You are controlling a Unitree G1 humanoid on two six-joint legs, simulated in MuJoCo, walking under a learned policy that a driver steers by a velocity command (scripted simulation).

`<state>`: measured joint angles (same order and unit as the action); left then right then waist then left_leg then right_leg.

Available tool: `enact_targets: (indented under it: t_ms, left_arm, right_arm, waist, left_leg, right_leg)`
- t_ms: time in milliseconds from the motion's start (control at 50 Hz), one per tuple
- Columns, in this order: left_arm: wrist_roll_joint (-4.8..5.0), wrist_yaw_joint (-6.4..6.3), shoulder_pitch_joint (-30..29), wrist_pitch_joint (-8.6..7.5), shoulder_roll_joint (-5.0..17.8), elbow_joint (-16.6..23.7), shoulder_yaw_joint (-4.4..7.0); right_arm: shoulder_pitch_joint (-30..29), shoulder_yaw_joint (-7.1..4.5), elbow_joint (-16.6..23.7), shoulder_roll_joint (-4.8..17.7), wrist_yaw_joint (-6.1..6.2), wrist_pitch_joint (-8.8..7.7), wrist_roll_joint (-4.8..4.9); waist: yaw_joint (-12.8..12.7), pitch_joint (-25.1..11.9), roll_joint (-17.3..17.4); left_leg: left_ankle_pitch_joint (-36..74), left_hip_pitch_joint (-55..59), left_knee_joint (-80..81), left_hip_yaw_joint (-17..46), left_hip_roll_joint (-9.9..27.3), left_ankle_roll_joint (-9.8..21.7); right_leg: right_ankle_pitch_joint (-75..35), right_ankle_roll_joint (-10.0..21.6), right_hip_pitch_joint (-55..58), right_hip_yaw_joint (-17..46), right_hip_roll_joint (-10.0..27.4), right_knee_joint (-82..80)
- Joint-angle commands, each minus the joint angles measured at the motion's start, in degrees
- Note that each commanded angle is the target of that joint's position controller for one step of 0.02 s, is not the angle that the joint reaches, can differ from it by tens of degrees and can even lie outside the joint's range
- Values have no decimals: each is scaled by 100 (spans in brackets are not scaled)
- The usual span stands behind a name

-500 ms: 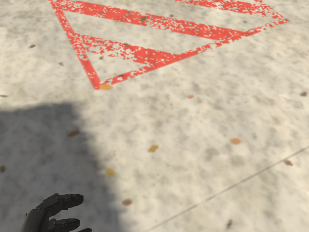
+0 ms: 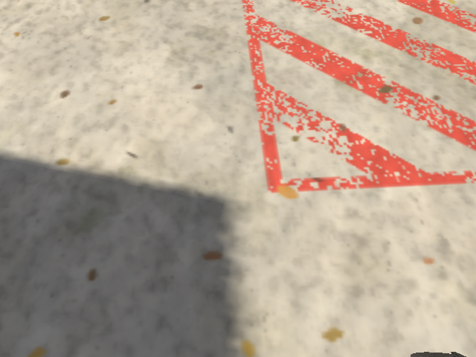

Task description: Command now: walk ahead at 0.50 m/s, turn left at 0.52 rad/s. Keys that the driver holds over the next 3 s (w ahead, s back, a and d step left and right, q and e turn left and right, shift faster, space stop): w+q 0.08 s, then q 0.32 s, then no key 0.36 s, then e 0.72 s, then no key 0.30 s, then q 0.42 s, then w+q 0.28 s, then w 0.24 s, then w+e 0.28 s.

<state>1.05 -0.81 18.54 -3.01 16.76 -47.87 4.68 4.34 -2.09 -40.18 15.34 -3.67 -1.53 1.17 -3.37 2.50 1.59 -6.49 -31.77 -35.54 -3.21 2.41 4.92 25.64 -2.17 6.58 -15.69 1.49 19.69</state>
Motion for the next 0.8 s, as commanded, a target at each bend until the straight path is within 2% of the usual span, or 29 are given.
enact_targets:
  t_ms: [20,40,60,80,100,120,140,160,220,280,320,360,420,440,460,480,500,520,540,560,580,600,620,660,700,740,760,780,800]
  left_arm:
    - [-4,-89,-279,7,1023,440,196]
    - [-231,-14,285,-123,155,740,-63]
    - [-72,64,-117,-352,470,787,-74]
    - [152,118,-716,-472,795,966,12]
    - [119,86,-886,-540,738,1026,-22]
    - [-50,25,-886,-545,751,963,5]
    - [-145,-1,-768,-482,847,923,58]
    - [-177,-6,-684,-394,838,928,73]
    - [-216,-46,-681,-195,496,945,-25]
    - [-199,-32,-1087,-139,345,1014,-110]
    - [-145,25,-1429,-126,378,1080,-119]
    - [-120,64,-1648,-114,461,1144,-97]
    - [-147,99,-1469,-178,671,1111,2]
    - [-174,102,-1243,-230,672,1045,19]
    - [-270,71,-1081,-276,830,1046,49]
    - [-399,14,-1012,-260,1101,1125,63]
    - [-417,26,-777,-155,997,954,61]
    - [-230,60,-969,-116,674,1057,-17]
    - [-189,72,-1093,-65,491,1098,-72]
    - [-196,91,-1234,-11,450,1092,-112]
    - [-178,89,-1393,32,471,1080,-124]
    - [-205,84,-1495,78,505,1036,-127]
    - [-225,80,-1556,109,480,998,-129]
    - [-212,64,-1515,152,479,920,-119]
    - [-178,54,-1333,183,583,824,-89]
    - [-124,51,-1363,217,603,775,-103]
    - [-97,52,-1314,223,558,730,-128]
    - [-109,79,-1101,187,382,622,-202]
    - [-188,134,-1027,135,269,588,-252]
  right_arm:
    - [1993,-618,-77,1386,142,44,39]
    - [1906,-735,-57,2055,211,35,83]
    - [1993,-598,184,1701,170,-72,22]
    - [1831,-507,146,1351,151,-155,-27]
    - [1464,-467,197,1219,158,-205,-19]
    - [1025,-420,280,1043,172,-217,-34]
    - [796,-371,393,901,209,-213,-106]
    - [720,-368,450,895,235,-196,-139]
    - [767,-437,390,1104,355,-153,-100]
    - [832,-467,339,1160,496,24,2]
    - [943,-466,313,1141,561,140,20]
    - [1019,-463,301,1119,582,215,8]
    - [852,-431,381,1002,609,251,-25]
    - [709,-398,424,919,614,240,-23]
    - [800,-322,470,685,603,204,-76]
    - [1256,-221,510,394,600,164,-194]
    - [1923,-204,473,508,577,181,-98]
    - [2002,-324,269,1021,577,240,-78]
    - [1483,-399,256,1206,600,338,-53]
    - [1262,-403,244,1131,630,436,-50]
    - [1119,-394,294,1076,649,496,-79]
    - [1111,-341,291,879,626,517,-72]
    - [1147,-276,269,683,607,507,-73]
    - [1087,-179,234,449,582,451,-102]
    - [958,-172,215,494,555,414,-100]
    - [1085,-190,95,526,525,401,-100]
    - [1128,-191,41,525,505,396,-126]
    - [1024,-174,81,569,506,389,-218]
    - [1001,-202,164,838,537,386,-303]
  waist:
    - [1348,-1176,-169]
    - [655,-1527,1464]
    - [972,-2454,825]
    - [1097,-1709,483]
    - [860,-1072,126]
    - [587,-698,-112]
    - [388,-637,-65]
    - [274,-626,-33]
    - [180,-617,-42]
    - [319,-808,261]
    - [472,-885,398]
    - [548,-865,464]
    - [389,-800,604]
    - [228,-814,615]
    - [217,-1064,350]
    - [459,-1477,-757]
    - [686,-1858,-1887]
    - [599,-1658,-1189]
    - [431,-1285,-772]
    - [429,-1047,-581]
    - [443,-822,-624]
    - [532,-676,-739]
    - [563,-654,-880]
    - [469,-783,-1083]
    - [324,-922,-1145]
    - [433,-922,-1071]
    - [485,-848,-1008]
    - [450,-787,-807]
    - [354,-730,-275]
  left_leg:
    - [-54,3149,292,253,-371,588]
    - [-889,4993,788,3477,1138,1646]
    - [-1638,5510,1731,5264,1663,2017]
    - [-1385,5102,1936,4520,1554,1684]
    - [-395,4247,1869,3758,1319,1481]
    - [921,3428,1767,3097,1107,1320]
    - [2057,2842,1759,2617,971,1262]
    - [2734,2487,1776,2387,878,1248]
    - [3794,1890,1755,1753,585,1154]
    - [3424,1654,1525,1422,188,772]
    - [2786,1699,1400,1583,148,588]
    - [2246,1888,1210,1949,233,516]
    - [1663,2266,713,2554,335,406]
    - [1451,2245,407,2542,213,278]
    - [959,2060,-213,2340,-98,62]
    - [-1488,1206,-1395,1780,-718,-235]
    - [-3587,323,-2508,1432,-1021,-558]
    - [-3362,152,-3097,1559,-698,-750]
    - [-3004,15,-3431,1425,-596,-875]
    - [-2763,29,-3396,1333,-539,-936]
    - [-2511,127,-3200,1321,-435,-979]
    - [-2336,472,-2774,1152,-382,-998]
    - [-2221,775,-2261,926,-370,-1010]
    - [-2160,1230,-1306,657,-303,-1007]
    - [-1763,1504,-565,602,-254,-942]
    - [-956,1981,424,492,-286,-796]
    - [-571,2295,960,433,-327,-668]
    - [-231,2731,1245,733,-105,-506]
    - [90,2997,1336,1321,513,-260]
  right_leg:
    - [-5278,417,-1513,218,1031,3236]
    - [158,-23,-4175,534,-157,5388]
    - [940,44,-4838,2038,-433,6138]
    - [435,186,-5332,2195,-130,6087]
    - [-29,256,-5231,2136,92,5637]
    - [-273,208,-4892,2100,272,5171]
    - [-373,156,-4386,2115,381,4967]
    - [-399,81,-4091,2092,378,4805]
    - [-810,-183,-3835,1861,177,3817]
    - [-1930,-297,-3398,1774,-154,2570]
    - [-2447,-306,-3197,1820,-317,1938]
    - [-2424,-282,-3164,1953,-394,1526]
    - [-2196,-86,-3015,2130,-355,917]
    - [-2718,57,-2631,2056,-272,453]
    - [-3756,317,-1899,2361,239,266]
    - [-6101,907,-691,3498,1344,522]
    - [-6015,2015,-126,5116,2396,371]
    - [-4703,2062,-462,5212,2231,227]
    - [-3936,1782,-751,4481,1824,256]
    - [-3351,1575,-1140,4020,1509,141]
    - [-2939,1511,-1533,3786,1374,5]
    - [-2735,1399,-1942,3390,1105,-130]
    - [-2694,1324,-2126,3059,884,-188]
    - [-2855,1353,-2064,2793,771,-156]
    - [-2763,1454,-1843,2898,899,-84]
    - [-2248,1370,-1954,2890,887,19]
    - [-1848,1217,-2160,2839,808,32]
    - [-1296,897,-2567,2808,668,18]
    - [-863,565,-2970,2530,406,349]
